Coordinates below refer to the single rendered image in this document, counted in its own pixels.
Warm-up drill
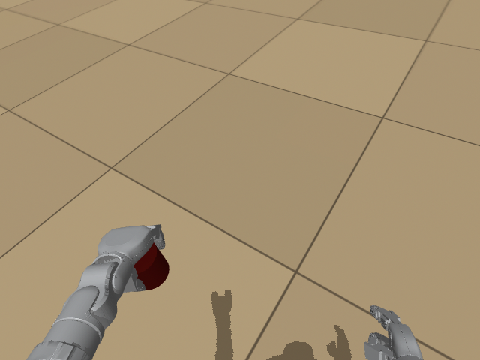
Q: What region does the right robot hand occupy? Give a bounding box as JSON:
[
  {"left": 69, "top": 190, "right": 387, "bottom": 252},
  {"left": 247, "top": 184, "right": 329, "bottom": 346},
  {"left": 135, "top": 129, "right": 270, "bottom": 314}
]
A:
[{"left": 364, "top": 305, "right": 423, "bottom": 360}]

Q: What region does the left robot hand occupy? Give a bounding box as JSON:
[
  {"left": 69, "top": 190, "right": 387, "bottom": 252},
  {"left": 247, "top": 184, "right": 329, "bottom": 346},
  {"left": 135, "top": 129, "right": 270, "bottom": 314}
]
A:
[{"left": 97, "top": 224, "right": 165, "bottom": 293}]

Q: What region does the tin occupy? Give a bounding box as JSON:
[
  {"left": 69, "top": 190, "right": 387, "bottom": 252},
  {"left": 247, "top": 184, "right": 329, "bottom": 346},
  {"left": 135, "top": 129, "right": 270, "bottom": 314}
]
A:
[{"left": 133, "top": 243, "right": 170, "bottom": 290}]

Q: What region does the left robot arm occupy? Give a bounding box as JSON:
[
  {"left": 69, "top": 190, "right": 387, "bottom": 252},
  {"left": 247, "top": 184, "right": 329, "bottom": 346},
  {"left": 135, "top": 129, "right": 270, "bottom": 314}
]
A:
[{"left": 26, "top": 251, "right": 133, "bottom": 360}]

